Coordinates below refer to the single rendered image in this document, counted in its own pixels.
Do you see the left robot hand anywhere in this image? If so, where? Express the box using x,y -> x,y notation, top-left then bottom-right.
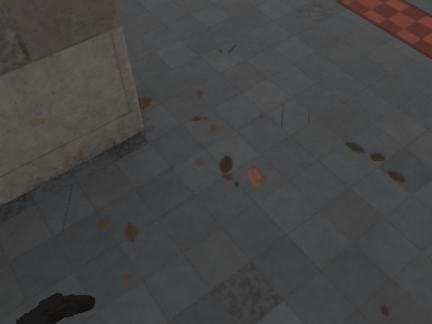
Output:
16,293 -> 95,324

